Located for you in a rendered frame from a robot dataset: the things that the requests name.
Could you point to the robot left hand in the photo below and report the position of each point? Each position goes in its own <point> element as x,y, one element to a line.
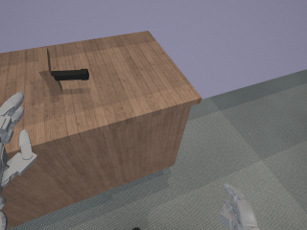
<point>10,113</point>

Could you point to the robot right hand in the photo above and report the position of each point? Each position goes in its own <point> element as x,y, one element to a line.
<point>241,212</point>

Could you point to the counter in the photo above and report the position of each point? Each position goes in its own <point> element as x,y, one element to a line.
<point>91,136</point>

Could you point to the tap lever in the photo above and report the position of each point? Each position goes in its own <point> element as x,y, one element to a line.
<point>71,75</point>

